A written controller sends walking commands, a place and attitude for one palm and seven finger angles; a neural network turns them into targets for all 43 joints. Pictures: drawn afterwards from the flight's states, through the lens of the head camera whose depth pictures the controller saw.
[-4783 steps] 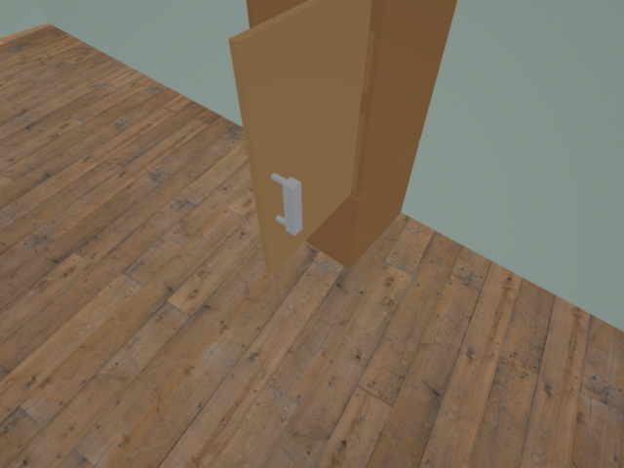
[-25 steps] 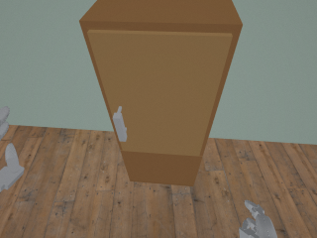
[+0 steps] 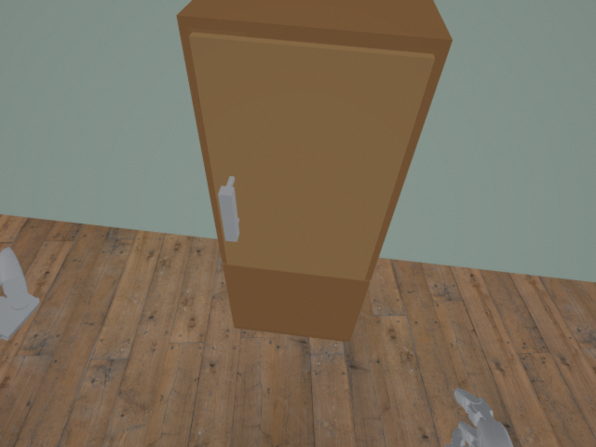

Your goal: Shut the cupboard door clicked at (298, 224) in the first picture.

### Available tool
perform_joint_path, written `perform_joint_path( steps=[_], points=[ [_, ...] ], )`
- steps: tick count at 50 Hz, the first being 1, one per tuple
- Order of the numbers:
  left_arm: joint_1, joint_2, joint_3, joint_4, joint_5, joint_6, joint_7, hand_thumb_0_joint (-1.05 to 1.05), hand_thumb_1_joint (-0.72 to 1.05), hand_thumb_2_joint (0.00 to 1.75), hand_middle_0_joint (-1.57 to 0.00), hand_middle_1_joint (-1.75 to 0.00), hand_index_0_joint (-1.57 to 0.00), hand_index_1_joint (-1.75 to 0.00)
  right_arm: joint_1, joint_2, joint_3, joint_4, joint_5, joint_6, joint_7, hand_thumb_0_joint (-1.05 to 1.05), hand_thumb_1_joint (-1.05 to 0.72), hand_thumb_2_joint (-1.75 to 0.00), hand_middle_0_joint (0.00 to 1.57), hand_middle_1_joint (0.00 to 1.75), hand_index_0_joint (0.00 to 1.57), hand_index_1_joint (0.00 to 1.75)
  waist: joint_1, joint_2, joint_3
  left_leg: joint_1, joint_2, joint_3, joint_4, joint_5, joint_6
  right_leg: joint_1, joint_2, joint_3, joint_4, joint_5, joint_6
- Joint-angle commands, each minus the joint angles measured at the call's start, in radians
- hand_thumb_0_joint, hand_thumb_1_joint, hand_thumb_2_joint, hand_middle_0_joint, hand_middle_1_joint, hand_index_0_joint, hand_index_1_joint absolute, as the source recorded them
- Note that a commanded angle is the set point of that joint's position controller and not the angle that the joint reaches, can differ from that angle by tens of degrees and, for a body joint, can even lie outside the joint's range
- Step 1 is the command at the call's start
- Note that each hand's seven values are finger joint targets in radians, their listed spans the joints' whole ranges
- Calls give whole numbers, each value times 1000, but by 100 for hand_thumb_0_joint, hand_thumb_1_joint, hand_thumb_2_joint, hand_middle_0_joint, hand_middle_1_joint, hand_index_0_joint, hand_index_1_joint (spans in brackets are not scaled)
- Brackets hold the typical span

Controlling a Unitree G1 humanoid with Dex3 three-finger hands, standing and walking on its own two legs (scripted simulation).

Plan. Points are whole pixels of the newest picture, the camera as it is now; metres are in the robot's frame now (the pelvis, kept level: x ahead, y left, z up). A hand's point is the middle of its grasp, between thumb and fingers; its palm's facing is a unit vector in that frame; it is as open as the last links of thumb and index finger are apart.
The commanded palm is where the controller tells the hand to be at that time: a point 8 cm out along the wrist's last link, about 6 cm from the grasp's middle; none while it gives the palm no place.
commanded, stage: step back with the hand held close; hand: left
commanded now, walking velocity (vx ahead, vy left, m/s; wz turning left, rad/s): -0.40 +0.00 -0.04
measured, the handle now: (231, 208) +0.60 +0.18 -0.09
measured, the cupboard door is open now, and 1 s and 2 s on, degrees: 0 0 0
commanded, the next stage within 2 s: stop stepping back and stand still in 0.84 s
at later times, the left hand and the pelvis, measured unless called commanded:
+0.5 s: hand out of the picture +0.15 +0.27 +0.18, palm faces +0.44 -0.78 -0.45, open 7.4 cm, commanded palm +0.08 +0.31 +0.19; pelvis -0.05 +0.00 +0.00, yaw +2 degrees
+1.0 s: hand out of the picture +0.07 +0.31 +0.18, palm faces +0.41 -0.82 -0.40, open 7.4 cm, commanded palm +0.02 +0.34 +0.19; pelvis -0.12 +0.04 -0.01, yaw -1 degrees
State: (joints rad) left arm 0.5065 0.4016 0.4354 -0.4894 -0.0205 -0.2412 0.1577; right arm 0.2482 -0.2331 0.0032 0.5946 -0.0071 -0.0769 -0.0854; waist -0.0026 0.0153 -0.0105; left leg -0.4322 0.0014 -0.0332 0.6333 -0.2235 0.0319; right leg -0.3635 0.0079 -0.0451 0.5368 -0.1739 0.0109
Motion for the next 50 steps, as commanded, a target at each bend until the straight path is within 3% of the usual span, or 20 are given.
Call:
perform_joint_path(
  steps=[1,4,7,9,12,14,17,20,21,23,29,32,35,37,38,39,43,47,48,50],
  points=[
    [-59,193,116,-171,-7,-74,27,0,90,90,-20,-30,-20,-30,-104,-129,-57,-151,4,-59,-1,0,-90,-90,20,30,20,30,-8,15,-31,-187,45,-61,-166,-328,19,126,-75,175,-156,-267,-34],
    [-44,208,115,-183,-17,-80,34,0,90,90,-20,-30,-20,-30,-103,-117,-57,-139,5,-53,7,0,-90,-90,20,30,20,30,-11,-47,-57,-59,13,-20,-89,-231,-8,10,-120,181,-226,-299,-52],
    [-20,242,144,-206,-24,-81,41,0,90,90,-20,-30,-20,-30,-104,-124,-62,-132,5,-46,6,0,-90,-90,20,30,20,30,-16,-9,-82,-6,18,-27,-122,-211,-8,-21,-100,142,-222,-285,-42],
    [0,227,140,-218,-24,-84,42,0,90,90,-20,-30,-20,-30,-110,-121,-58,-141,10,-44,3,0,-90,-90,20,30,20,30,-16,33,-87,-98,60,-80,-230,-265,14,76,-43,95,-140,-252,-16],
    [-10,239,180,-242,-9,-96,34,0,90,90,-20,-30,-20,-30,-135,-147,-64,-156,11,-60,-6,0,-90,-90,20,30,20,30,-4,220,-102,-401,200,-238,-465,-486,83,386,81,47,172,-79,18],
    [10,227,188,-236,-9,-105,22,0,90,90,-20,-30,-20,-30,-129,-136,-71,-147,-2,-74,-12,0,-90,-90,20,30,20,30,7,187,-137,-388,238,-252,-431,-393,101,416,86,62,227,-1,11],
    [45,251,225,-204,-6,-109,6,0,90,90,-20,-30,-20,-30,-150,-150,-80,-152,-9,-90,-6,0,-90,-90,20,30,20,30,13,160,-123,-446,215,-205,-351,-432,110,457,76,115,195,11,4],
    [7,213,150,-225,-28,-118,-2,0,90,90,-20,-30,-20,-30,-139,-122,-64,-119,-8,-96,8,0,-90,-90,20,30,20,30,-10,53,-110,-116,120,-98,-175,-128,25,140,-35,237,-16,88,-47],
    [-5,216,138,-239,-34,-127,3,0,90,90,-20,-30,-20,-30,-124,-110,-60,-105,-9,-96,9,0,-90,-90,20,30,20,30,-19,71,-149,28,97,-57,-137,25,-1,63,-62,238,-62,158,-51],
    [-35,221,121,-282,-37,-124,5,0,90,90,-20,-30,-20,-30,-119,-110,-73,-94,-2,-101,7,0,-90,-90,20,30,20,30,-22,44,-226,155,81,-26,-103,89,-18,16,-52,218,-84,101,-35],
    [-28,255,143,-227,-35,-115,16,0,90,90,-20,-30,-20,-30,-153,-93,-64,-109,1,-65,0,0,-90,-90,20,30,20,30,-25,-23,-82,194,34,-12,-20,-161,-49,-219,-106,257,-271,-361,-71],
    [-65,259,146,-185,-32,-108,21,0,90,90,-20,-30,-20,-30,-146,-103,-63,-107,-9,-50,-3,0,-90,-90,20,30,20,30,-32,9,3,207,34,-36,-45,-153,-50,-319,-81,218,-294,-393,-66],
    [-63,224,121,-139,-39,-101,8,0,90,90,-20,-30,-20,-30,-136,-115,-58,-125,4,-53,-3,0,-90,-90,20,30,20,30,-29,91,20,28,127,-155,-323,-306,-15,-118,54,97,-135,-336,-12],
    [-79,221,142,-136,-31,-108,-3,0,90,90,-20,-30,-20,-30,-163,-141,-70,-139,2,-65,-7,0,-90,-90,20,30,20,30,-11,254,-44,-260,281,-345,-585,-609,60,234,150,59,205,-205,8],
    [-59,229,165,-139,-31,-110,-9,0,90,90,-20,-30,-20,-30,-154,-136,-77,-133,-12,-66,-9,0,-90,-90,20,30,20,30,0,234,-97,-275,333,-365,-594,-596,71,288,136,63,300,-201,-1],
    [-68,231,158,-180,-40,-110,-14,0,90,90,-20,-30,-20,-30,-146,-118,-77,-131,-19,-69,-4,0,-90,-90,20,30,20,30,3,190,-148,-200,328,-326,-576,-508,56,266,122,66,316,-244,-13],
    [15,229,133,-327,-71,-88,-12,0,90,90,-20,-30,-20,-30,-170,-92,-75,-140,-10,-97,30,0,-90,-90,20,30,20,30,26,210,-304,106,261,-120,-482,-235,-3,176,102,6,213,-363,-41],
    [12,252,147,-382,-74,-84,6,0,90,90,-20,-30,-20,-30,-142,-85,-62,-81,-32,-102,42,0,-90,-90,20,30,20,30,13,257,-294,226,249,-48,-450,-120,-79,160,69,3,-69,-330,-56],
    [-12,223,118,-367,-71,-90,4,0,90,90,-20,-30,-20,-30,-122,-80,-56,-74,-31,-105,40,0,-90,-90,20,30,20,30,2,217,-242,250,211,-9,-401,-129,-107,118,46,16,-171,-325,-69],
    [-43,269,146,-315,-59,-95,15,0,90,90,-20,-30,-20,-30,-92,-83,-55,-48,-23,-98,29,0,-90,-90,20,30,20,30,-22,27,-171,379,111,88,-55,-81,-127,-157,-131,195,-316,-395,-155]
  ],
)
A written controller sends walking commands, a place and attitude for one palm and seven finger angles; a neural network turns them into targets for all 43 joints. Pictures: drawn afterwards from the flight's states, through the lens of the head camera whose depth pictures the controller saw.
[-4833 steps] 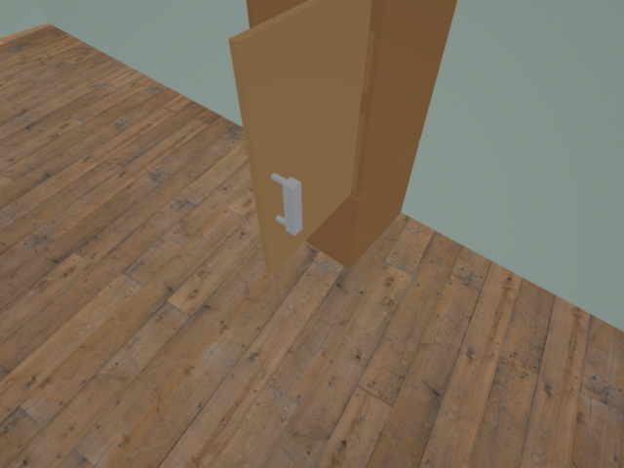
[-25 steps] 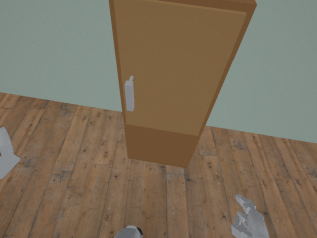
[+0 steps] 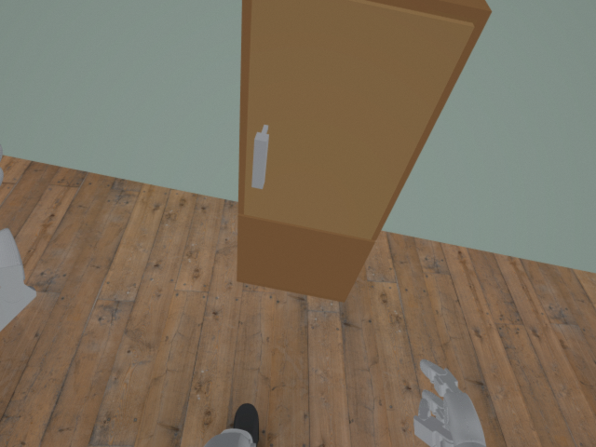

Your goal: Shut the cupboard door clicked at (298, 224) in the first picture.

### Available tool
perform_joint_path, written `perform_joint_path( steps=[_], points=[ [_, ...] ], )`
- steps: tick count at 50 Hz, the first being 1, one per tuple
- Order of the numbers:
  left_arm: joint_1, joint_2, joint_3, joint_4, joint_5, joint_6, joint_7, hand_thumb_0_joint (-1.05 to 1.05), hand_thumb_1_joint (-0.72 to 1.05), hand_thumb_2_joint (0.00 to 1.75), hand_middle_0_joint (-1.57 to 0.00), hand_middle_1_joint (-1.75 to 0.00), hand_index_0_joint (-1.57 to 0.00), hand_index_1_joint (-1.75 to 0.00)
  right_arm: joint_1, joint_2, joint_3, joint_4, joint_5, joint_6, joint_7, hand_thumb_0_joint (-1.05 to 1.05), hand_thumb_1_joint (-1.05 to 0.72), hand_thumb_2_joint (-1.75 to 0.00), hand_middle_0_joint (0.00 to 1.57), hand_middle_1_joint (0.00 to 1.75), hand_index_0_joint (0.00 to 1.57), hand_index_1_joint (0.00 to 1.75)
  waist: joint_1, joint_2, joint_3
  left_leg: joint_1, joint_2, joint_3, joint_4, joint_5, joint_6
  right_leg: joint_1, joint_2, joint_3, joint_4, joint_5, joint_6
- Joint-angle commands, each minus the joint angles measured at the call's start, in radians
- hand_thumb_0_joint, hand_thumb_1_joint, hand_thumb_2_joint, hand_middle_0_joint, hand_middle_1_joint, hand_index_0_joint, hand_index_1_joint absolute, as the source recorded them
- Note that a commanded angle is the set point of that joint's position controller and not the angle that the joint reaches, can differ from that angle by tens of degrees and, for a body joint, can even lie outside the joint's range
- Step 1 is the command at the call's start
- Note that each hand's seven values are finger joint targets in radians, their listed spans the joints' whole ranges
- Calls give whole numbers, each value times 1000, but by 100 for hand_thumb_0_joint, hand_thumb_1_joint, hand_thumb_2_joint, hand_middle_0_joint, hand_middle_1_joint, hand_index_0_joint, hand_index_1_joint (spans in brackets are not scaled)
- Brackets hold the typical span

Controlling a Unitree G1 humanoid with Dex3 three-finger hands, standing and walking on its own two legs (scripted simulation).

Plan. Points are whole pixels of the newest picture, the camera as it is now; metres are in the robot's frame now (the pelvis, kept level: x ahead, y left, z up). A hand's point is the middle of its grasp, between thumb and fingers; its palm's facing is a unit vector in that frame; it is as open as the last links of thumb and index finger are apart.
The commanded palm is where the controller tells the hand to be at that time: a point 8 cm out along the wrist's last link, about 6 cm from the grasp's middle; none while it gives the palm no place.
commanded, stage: stop stepping back and stand still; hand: left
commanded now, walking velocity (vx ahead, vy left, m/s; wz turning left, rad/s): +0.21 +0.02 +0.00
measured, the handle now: (261, 156) +0.72 +0.15 -0.08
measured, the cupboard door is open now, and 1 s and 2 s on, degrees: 0 0 0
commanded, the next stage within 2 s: none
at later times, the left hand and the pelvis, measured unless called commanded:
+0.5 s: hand out of the picture +0.08 +0.33 +0.20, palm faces +0.48 -0.78 -0.41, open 7.4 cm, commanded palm +0.04 +0.37 +0.20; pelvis -0.11 +0.07 +0.01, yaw -1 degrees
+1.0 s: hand out of the picture +0.10 +0.31 +0.19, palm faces +0.45 -0.75 -0.49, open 7.4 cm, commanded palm +0.05 +0.34 +0.20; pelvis -0.11 +0.04 +0.02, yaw -2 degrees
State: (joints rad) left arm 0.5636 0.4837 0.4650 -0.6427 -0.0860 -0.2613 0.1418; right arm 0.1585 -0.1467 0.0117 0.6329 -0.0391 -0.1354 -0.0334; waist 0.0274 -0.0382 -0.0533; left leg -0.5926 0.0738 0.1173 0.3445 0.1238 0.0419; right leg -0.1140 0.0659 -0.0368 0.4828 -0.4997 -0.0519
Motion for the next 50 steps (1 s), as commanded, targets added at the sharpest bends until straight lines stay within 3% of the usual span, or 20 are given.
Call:
perform_joint_path(
  steps=[1,4,7,10,12,13,14,15,19,23,24,25,26,28,37,38,40,41,44,50],
  points=[
    [-156,207,118,-161,11,-69,40,0,90,90,-20,-30,-20,-30,-9,-166,-59,-79,6,-37,-32,0,-90,-90,20,30,20,30,-52,0,-86,591,-9,-83,438,-410,-130,-565,-291,251,-324,-104,-121],
    [-206,163,96,-101,20,-11,29,0,90,90,-20,-30,-20,-30,3,-169,-63,-97,32,-34,-49,0,-90,-90,20,30,20,30,-71,-71,-55,537,-12,-156,438,-352,-82,-489,-227,117,-144,38,-98],
    [-216,138,93,-10,7,45,12,0,90,90,-20,-30,-20,-30,-41,-193,-45,-129,39,-29,-66,0,-90,-90,20,30,20,30,-64,309,75,341,64,-329,-72,-678,-71,-349,-15,-23,74,-99,32],
    [-187,152,118,33,-2,63,14,0,90,90,-20,-30,-20,-30,-37,-196,-43,-153,34,-18,-55,0,-90,-90,20,30,20,30,-17,369,33,46,122,-374,-404,-1035,-228,-25,136,-108,346,-151,18],
    [-109,174,139,-10,-19,64,-3,0,90,90,-20,-30,-20,-30,-55,-183,-63,-176,30,-17,-33,0,-90,-90,20,30,20,30,20,373,-49,2,35,-177,-337,-858,-324,134,158,-176,234,-164,-6],
    [-38,169,127,-47,-12,55,-8,0,90,90,-20,-30,-20,-30,-42,-164,-61,-180,35,-14,-22,0,-90,-90,20,30,20,30,33,246,-84,39,-70,-4,-48,-736,-315,126,76,-140,50,-158,-58],
    [12,185,125,-129,5,38,-4,0,90,90,-20,-30,-20,-30,-32,-150,-60,-185,67,-8,-10,0,-90,-90,20,30,20,30,23,-183,-37,197,-155,62,682,-571,-203,-282,-212,233,-216,-257,-141],
    [-30,193,114,-219,9,30,-2,0,90,90,-20,-30,-20,-30,-54,-191,-88,-165,66,0,-14,0,-90,-90,20,30,20,30,-12,-354,70,90,-136,-197,1115,-580,-120,-604,-486,613,-391,-369,-229],
    [-70,208,162,-159,38,4,23,0,90,90,-20,-30,-20,-30,0,-145,-38,-141,26,6,-17,0,-90,-90,20,30,20,30,-59,4,11,-9,28,-144,744,-503,-64,-317,-321,285,-249,-181,-125],
    [-225,131,73,2,54,7,69,0,90,90,-20,-30,-20,-30,40,-175,-49,-70,24,-63,-70,0,-90,-90,20,30,20,30,-56,79,-13,339,-45,-4,98,-529,-29,-204,-210,119,-10,-17,-65],
    [-262,101,39,21,48,9,73,0,90,90,-20,-30,-20,-30,68,-193,-55,-80,28,-69,-77,0,-90,-90,20,30,20,30,-68,197,-19,435,-8,-75,-5,-522,-19,-253,-145,66,170,43,-26],
    [-295,94,27,-17,49,3,76,0,90,90,-20,-30,-20,-30,55,-241,-73,-112,29,-64,-77,0,-90,-90,20,30,20,30,-63,441,5,552,205,-428,-43,-490,45,-506,-61,-12,362,-38,34],
    [-324,129,37,-33,69,-7,71,0,90,90,-20,-30,-20,-30,47,-216,-65,-125,33,-55,-74,0,-90,-90,20,30,20,30,-64,388,41,531,327,-579,-78,-422,115,-596,-61,-8,494,-55,45],
    [-188,166,98,38,43,0,45,0,90,90,-20,-30,-20,-30,51,-194,-70,-111,31,-43,-63,0,-90,-90,20,30,20,30,-60,162,2,562,324,-553,-32,-211,139,-605,-84,15,554,31,53],
    [-23,170,133,-61,56,22,43,0,90,90,-20,-30,-20,-30,-29,-170,-42,-155,33,0,-32,0,-90,-90,20,30,20,30,-31,264,49,18,154,-122,4,-801,31,38,-29,-89,145,169,52],
    [-25,165,137,-46,57,23,51,0,90,90,-20,-30,-20,-30,-28,-160,-39,-157,32,9,-37,0,-90,-90,20,30,20,30,-27,188,33,-22,122,-113,119,-799,15,93,-59,-20,73,94,29],
    [-76,202,164,-16,64,34,66,0,90,90,-20,-30,-20,-30,-11,-149,-49,-159,31,17,-40,0,-90,-90,20,30,20,30,-29,-175,7,-91,-56,-38,608,-707,-37,36,-367,537,-228,-93,-133],
    [-129,216,173,-12,56,20,69,0,90,90,-20,-30,-20,-30,-17,-168,-56,-146,27,10,-41,0,-90,-90,20,30,20,30,-34,-151,34,-75,-51,-105,757,-673,-43,-24,-452,588,-289,9,-171],
    [-88,138,121,22,55,6,60,0,90,90,-20,-30,-20,-30,-7,-161,-55,-119,31,9,-29,0,-90,-90,20,30,20,30,-47,4,0,-2,-13,-152,763,-522,-55,-54,-403,434,-213,221,-143],
    [-88,81,54,60,48,-14,60,0,90,90,-20,-30,-20,-30,-35,-162,-51,-131,40,3,-47,0,-90,-90,20,30,20,30,-27,-93,11,196,-41,-42,374,-441,-40,-79,-313,182,-187,315,-67]
  ],
)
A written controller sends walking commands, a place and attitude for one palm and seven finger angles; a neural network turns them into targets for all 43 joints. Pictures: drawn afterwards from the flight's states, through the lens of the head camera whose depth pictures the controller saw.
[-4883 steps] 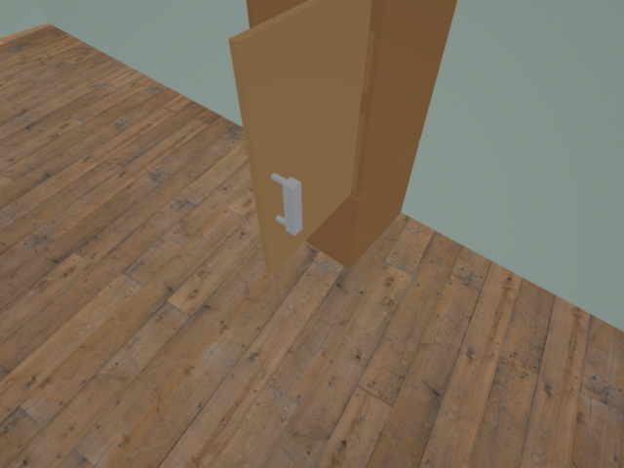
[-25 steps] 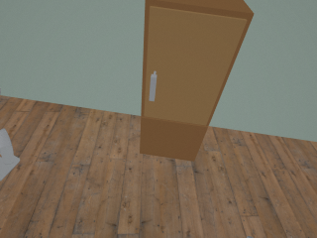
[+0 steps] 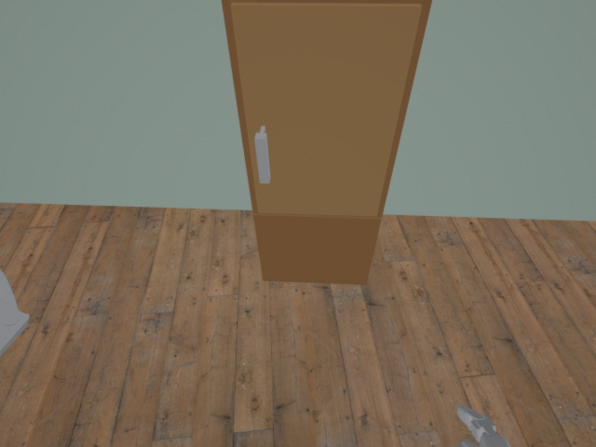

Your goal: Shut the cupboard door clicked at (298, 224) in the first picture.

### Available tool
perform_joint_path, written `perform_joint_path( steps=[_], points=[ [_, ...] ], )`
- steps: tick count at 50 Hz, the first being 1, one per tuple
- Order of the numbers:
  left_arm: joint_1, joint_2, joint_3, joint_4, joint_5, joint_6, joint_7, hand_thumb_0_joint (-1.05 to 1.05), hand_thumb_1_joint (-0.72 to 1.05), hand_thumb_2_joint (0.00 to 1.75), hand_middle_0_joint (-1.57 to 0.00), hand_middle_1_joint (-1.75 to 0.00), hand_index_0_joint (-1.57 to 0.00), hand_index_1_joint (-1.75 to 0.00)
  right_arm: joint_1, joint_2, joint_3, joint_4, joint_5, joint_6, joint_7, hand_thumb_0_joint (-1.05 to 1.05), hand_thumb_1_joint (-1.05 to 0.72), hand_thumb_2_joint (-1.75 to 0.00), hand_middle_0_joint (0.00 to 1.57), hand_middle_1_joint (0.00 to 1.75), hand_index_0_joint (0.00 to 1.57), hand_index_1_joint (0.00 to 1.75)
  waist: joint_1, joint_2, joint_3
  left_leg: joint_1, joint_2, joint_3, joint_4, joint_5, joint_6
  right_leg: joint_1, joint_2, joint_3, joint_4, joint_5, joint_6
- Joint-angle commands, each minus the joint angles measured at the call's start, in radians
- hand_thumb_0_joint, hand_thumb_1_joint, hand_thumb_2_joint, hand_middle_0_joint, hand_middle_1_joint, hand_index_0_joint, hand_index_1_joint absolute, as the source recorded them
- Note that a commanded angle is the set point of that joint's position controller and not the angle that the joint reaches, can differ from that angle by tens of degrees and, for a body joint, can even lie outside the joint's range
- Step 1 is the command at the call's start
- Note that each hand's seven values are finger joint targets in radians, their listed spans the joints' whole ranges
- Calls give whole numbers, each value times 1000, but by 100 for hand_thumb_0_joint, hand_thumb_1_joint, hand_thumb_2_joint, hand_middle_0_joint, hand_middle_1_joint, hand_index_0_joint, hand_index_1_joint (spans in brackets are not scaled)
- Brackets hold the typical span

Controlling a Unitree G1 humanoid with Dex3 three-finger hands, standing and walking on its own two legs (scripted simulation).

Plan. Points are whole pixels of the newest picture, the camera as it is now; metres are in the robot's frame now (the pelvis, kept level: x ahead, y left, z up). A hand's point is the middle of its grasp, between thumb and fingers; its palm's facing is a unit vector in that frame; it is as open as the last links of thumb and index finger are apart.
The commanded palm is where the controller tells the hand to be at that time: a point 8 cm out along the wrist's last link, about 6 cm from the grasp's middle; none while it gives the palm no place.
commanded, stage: stop stepping back and stand still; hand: left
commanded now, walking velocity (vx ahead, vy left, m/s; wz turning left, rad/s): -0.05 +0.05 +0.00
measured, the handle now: (264, 154) +0.82 +0.13 -0.10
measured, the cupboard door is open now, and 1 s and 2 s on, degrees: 0 0 0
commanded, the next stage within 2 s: let the arm hang, fingers relaxed in 1.16 s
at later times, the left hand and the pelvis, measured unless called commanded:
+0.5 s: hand (29, 287) +0.24 +0.30 +0.15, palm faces +0.40 -0.79 -0.47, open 7.4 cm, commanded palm +0.18 +0.33 +0.18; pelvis +0.04 +0.04 +0.00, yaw -1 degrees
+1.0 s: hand (0, 302) +0.22 +0.32 +0.16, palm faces +0.42 -0.80 -0.43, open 7.4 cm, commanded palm +0.17 +0.35 +0.18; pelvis +0.02 +0.06 +0.01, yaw -1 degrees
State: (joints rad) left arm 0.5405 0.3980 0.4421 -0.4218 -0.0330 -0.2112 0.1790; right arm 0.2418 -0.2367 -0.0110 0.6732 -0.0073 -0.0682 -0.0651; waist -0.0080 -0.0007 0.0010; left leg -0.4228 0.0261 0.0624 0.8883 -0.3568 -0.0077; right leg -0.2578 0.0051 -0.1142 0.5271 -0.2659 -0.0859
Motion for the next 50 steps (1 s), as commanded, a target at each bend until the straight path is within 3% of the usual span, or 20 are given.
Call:
perform_joint_path(
  steps=[1,3,5,7,8,10,15,19,23,27,31,32,33,40,42,50],
  points=[
    [-76,167,71,-175,-4,-63,26,0,90,90,-20,-30,-20,-30,-114,-76,-32,-173,8,-69,-15,0,-90,-90,20,30,20,30,10,-126,-40,56,4,15,-208,59,13,58,-256,262,-233,75,-24],
    [-75,174,67,-212,-4,-64,29,0,90,90,-20,-30,-20,-30,-106,-80,-37,-173,8,-76,-17,0,-90,-90,20,30,20,30,7,-74,-40,138,0,7,-321,116,17,42,-251,254,-209,71,-8],
    [-73,193,80,-254,-6,-68,30,0,90,90,-20,-30,-20,-30,-103,-92,-40,-184,10,-75,-17,0,-90,-90,20,30,20,30,6,4,-34,199,18,-40,-417,193,27,24,-210,235,-160,88,28],
    [-80,232,111,-312,-5,-73,31,0,90,90,-20,-30,-20,-30,-116,-114,-50,-201,13,-74,-25,0,-90,-90,20,30,20,30,16,109,-51,212,110,-136,-460,320,48,29,-134,203,-93,100,68],
    [-68,229,118,-324,-7,-75,31,0,90,90,-20,-30,-20,-30,-114,-113,-45,-208,17,-71,-25,0,-90,-90,20,30,20,30,20,115,-67,190,129,-160,-464,353,54,62,-105,186,-80,119,81],
    [-22,227,139,-282,-8,-67,27,0,90,90,-20,-30,-20,-30,-106,-94,-31,-204,14,-66,-21,0,-90,-90,20,30,20,30,10,153,-101,159,106,-131,-445,409,43,124,-89,175,-62,255,74],
    [19,179,107,-212,-23,-43,16,0,90,90,-20,-30,-20,-30,-94,-91,-31,-211,21,-56,-13,0,-90,-90,20,30,20,30,2,55,-154,172,87,-90,-411,427,19,175,-102,186,-76,384,67],
    [27,163,85,-182,-29,-18,8,0,90,90,-20,-30,-20,-30,-98,-91,-21,-215,21,-46,-13,0,-90,-90,20,30,20,30,1,20,-138,172,90,-91,-440,390,17,151,-90,167,-92,332,72],
    [-10,179,85,-207,-28,-10,5,0,90,90,-20,-30,-20,-30,-115,-88,-13,-221,17,-42,-22,0,-90,-90,20,30,20,30,4,29,-120,164,95,-106,-484,350,24,143,-74,150,-103,277,78],
    [-62,206,97,-258,-23,-11,7,0,90,90,-20,-30,-20,-30,-120,-91,-12,-221,12,-46,-28,0,-90,-90,20,30,20,30,7,78,-125,171,87,-100,-497,337,24,152,-66,145,-109,270,78],
    [-54,187,84,-271,-23,-16,10,0,90,90,-20,-30,-20,-30,-113,-88,-10,-223,12,-51,-27,0,-90,-90,20,30,20,30,8,113,-126,174,90,-107,-516,348,21,157,-53,125,-103,248,80],
    [-41,204,104,-264,-23,-16,11,0,90,90,-20,-30,-20,-30,-113,-90,-12,-221,9,-53,-28,0,-90,-90,20,30,20,30,11,114,-127,165,90,-108,-519,332,19,163,-55,125,-110,239,79],
    [-28,177,84,-248,-24,-15,8,0,90,90,-20,-30,-20,-30,-110,-82,-8,-221,11,-52,-26,0,-90,-90,20,30,20,30,8,96,-117,156,90,-112,-524,320,19,165,-56,122,-114,232,79],
    [-6,159,77,-217,-27,-15,4,0,90,90,-20,-30,-20,-30,-106,-95,-18,-220,15,-46,-21,0,-90,-90,20,30,20,30,6,88,-97,128,87,-116,-547,255,14,157,-49,120,-134,191,80],
    [-11,179,92,-223,-26,-17,5,0,90,90,-20,-30,-20,-30,-112,-99,-21,-220,13,-51,-24,0,-90,-90,20,30,20,30,9,85,-100,130,88,-118,-556,246,14,157,-45,114,-134,182,83],
    [-58,162,67,-230,-13,-23,8,0,90,90,-20,-30,-20,-30,-113,-93,-16,-221,11,-60,-27,0,-90,-90,20,30,20,30,9,114,-55,76,92,-136,-622,27,24,145,-35,111,-148,65,87]
  ],
)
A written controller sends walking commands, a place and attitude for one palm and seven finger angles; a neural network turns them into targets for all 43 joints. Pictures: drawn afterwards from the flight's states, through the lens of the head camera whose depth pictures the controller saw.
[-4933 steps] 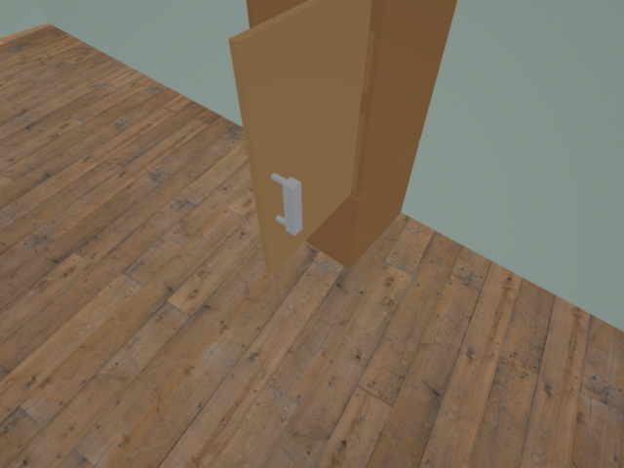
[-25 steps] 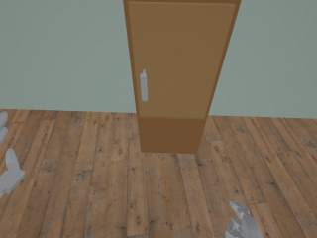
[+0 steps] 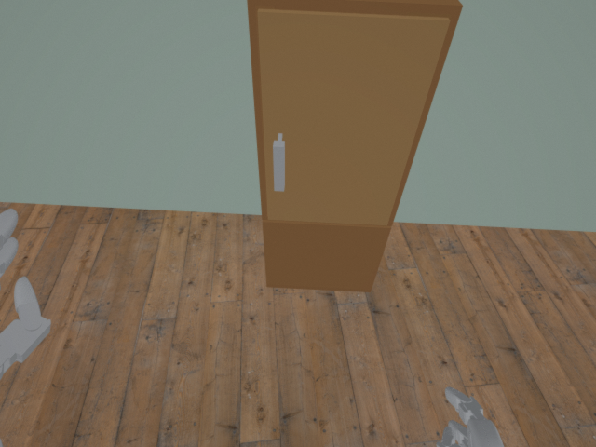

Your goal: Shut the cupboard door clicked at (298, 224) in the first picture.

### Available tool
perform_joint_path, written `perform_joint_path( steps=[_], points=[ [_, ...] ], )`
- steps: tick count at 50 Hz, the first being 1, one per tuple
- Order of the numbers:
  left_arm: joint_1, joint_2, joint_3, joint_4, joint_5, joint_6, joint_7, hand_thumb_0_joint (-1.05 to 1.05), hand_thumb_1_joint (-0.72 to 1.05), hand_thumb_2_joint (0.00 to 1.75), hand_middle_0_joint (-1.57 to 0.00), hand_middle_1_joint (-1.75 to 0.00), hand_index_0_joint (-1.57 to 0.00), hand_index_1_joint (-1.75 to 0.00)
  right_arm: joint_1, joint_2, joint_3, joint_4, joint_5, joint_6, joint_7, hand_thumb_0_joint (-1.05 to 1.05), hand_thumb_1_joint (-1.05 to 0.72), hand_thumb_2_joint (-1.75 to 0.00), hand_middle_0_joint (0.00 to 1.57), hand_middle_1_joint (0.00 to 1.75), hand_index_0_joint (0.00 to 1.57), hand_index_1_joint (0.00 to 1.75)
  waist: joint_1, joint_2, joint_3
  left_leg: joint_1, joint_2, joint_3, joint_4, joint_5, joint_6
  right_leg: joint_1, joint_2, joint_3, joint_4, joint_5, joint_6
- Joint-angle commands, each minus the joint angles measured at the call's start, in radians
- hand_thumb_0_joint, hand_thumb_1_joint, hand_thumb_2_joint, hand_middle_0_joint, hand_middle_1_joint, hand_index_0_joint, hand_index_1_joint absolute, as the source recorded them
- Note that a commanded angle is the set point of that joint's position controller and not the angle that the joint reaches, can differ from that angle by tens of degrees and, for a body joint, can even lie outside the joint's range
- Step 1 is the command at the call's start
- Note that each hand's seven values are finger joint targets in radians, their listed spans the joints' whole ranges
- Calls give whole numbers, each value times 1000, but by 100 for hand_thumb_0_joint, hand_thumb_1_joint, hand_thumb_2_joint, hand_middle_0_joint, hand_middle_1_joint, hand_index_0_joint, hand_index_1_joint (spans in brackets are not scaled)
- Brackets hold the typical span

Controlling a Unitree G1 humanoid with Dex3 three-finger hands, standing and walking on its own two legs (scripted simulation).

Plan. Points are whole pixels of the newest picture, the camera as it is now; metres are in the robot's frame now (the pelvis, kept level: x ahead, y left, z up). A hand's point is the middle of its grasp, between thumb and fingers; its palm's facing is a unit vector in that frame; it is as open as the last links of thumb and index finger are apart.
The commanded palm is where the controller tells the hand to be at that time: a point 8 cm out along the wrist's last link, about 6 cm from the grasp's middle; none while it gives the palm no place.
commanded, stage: stop stepping back and stand still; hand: left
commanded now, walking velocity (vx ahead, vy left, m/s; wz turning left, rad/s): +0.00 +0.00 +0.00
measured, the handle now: (279, 162) +0.80 +0.09 -0.10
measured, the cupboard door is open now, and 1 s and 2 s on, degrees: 0 0 0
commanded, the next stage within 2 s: let the arm hang, fingers relaxed in 0.16 s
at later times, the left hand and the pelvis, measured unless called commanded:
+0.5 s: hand out of the picture +0.11 +0.19 -0.13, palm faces -0.07 -0.96 -0.29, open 7.4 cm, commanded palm none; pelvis -0.01 -0.01 -0.01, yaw +0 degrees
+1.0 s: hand out of the picture -0.01 +0.19 -0.16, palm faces +0.01 -0.96 -0.28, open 7.4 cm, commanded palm none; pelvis -0.01 -0.02 +0.00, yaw +0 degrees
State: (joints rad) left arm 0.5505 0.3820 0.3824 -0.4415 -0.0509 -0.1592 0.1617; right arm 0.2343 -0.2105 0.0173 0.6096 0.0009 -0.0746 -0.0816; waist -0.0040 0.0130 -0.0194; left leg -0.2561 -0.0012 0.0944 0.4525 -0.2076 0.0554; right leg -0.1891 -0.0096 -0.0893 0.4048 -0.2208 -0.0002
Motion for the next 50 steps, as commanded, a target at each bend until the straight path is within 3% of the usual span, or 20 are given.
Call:
perform_joint_path(
  steps=[1,9,12,13,14,16,18,20,21,23,26,31,35,38,41,46,50],
  points=[
    [-64,179,131,-207,5,-75,26,0,90,90,-20,-30,-20,-30,-103,-119,-44,-156,3,-55,-10,0,-90,-90,20,30,20,30,7,78,-44,-87,117,-168,-182,-125,-38,83,-21,88,-30,27,0],
    [-63,161,113,-170,3,-68,25,0,90,90,-20,-30,-20,-30,-103,-119,-46,-145,3,-55,-6,0,-90,-90,20,30,20,30,4,32,-48,-41,92,-139,-126,-57,-46,42,-39,116,-80,37,-7],
    [-76,180,125,-173,4,-66,25,0,90,90,-20,-30,-20,-30,-108,-125,-49,-142,0,-54,-7,0,-90,-90,20,30,20,30,5,50,-44,-39,87,-139,-122,-48,-47,33,-40,119,-91,27,-8],
    [-92,23,-289,571,76,66,-121,0,90,90,-20,-30,-20,-30,-168,-298,-80,75,10,-110,91,0,-90,-90,20,30,20,30,-20,38,56,-92,116,-152,48,197,-38,-79,-112,54,62,178,-34],
    [-109,13,-269,590,68,146,-145,0,90,90,-20,-30,-20,-30,-84,-266,-86,80,6,-44,93,0,-90,-90,20,30,20,30,-16,59,-36,4,118,-123,34,248,-50,-95,-110,118,35,145,-46],
    [-155,-1,-278,610,69,163,-153,0,90,90,-20,-30,-20,-30,-67,-251,-75,78,-4,-16,90,0,-90,-90,20,30,20,30,-8,50,-41,-43,145,-154,8,202,-16,-105,-76,74,93,10,-41],
    [-194,24,-289,713,76,153,-159,0,90,90,-20,-30,-20,-30,-75,-260,-62,88,-11,4,88,0,-90,-90,20,30,20,30,3,-80,-46,-59,152,-190,-8,215,5,-57,-63,87,104,12,-44],
    [-231,48,-299,828,82,146,-160,0,90,90,-20,-30,-20,-30,-81,-262,-56,112,-17,17,87,0,-90,-90,20,30,20,30,4,-205,-69,-33,126,-192,10,202,2,-39,-93,131,72,67,-59],
    [-249,53,-303,889,83,144,-159,0,90,90,-20,-30,-20,-30,-73,-260,-56,127,-19,24,87,0,-90,-90,20,30,20,30,-1,-240,-87,2,110,-176,32,205,-2,-45,-115,150,63,100,-69],
    [-284,35,-326,994,77,155,-153,0,90,90,-20,-30,-20,-30,-58,-220,-41,162,-21,44,87,0,-90,-90,20,30,20,30,-12,-182,-70,36,88,-157,27,175,-16,-77,-138,163,41,65,-80],
    [-286,6,-348,1135,71,162,-148,0,90,90,-20,-30,-20,-30,-67,-184,-24,218,-27,61,83,0,-90,-90,20,30,20,30,-2,-4,-34,29,95,-163,-46,112,-18,-60,-112,163,11,-18,-59],
    [-253,-21,-339,1318,67,154,-144,0,90,90,-20,-30,-20,-30,-36,-146,-26,310,-25,67,69,0,-90,-90,20,30,20,30,8,157,-27,16,94,-159,-89,34,-22,19,-110,156,-48,-11,-66],
    [-267,-15,-344,1409,63,149,-147,0,90,90,-20,-30,-20,-30,0,-143,-31,370,-19,73,61,0,-90,-90,20,30,20,30,0,104,28,21,98,-159,-103,-8,-27,1,-118,161,-107,-52,-72],
    [-272,-19,-347,1462,63,145,-147,0,90,90,-20,-30,-20,-30,28,-145,-37,405,-17,74,58,0,-90,-90,20,30,20,30,-4,19,55,48,103,-151,-107,-3,-25,-24,-121,158,-136,-71,-73],
    [-273,-30,-350,1495,63,146,-144,0,90,90,-20,-30,-20,-30,52,-142,-38,434,-18,76,55,0,-90,-90,20,30,20,30,-9,-29,80,60,105,-149,-123,-31,-23,-50,-115,158,-151,-115,-71],
    [-264,-43,-352,1525,64,150,-140,0,90,90,-20,-30,-20,-30,62,-125,-36,460,-19,78,55,0,-90,-90,20,30,20,30,-6,-77,109,66,104,-137,-133,-40,-21,-72,-111,158,-160,-142,-63],
    [-258,-53,-354,1534,64,151,-138,0,90,90,-20,-30,-20,-30,67,-107,-33,476,-20,75,55,0,-90,-90,20,30,20,30,-3,-55,100,65,103,-134,-142,-25,-20,-61,-108,159,-149,-117,-59]
  ],
)
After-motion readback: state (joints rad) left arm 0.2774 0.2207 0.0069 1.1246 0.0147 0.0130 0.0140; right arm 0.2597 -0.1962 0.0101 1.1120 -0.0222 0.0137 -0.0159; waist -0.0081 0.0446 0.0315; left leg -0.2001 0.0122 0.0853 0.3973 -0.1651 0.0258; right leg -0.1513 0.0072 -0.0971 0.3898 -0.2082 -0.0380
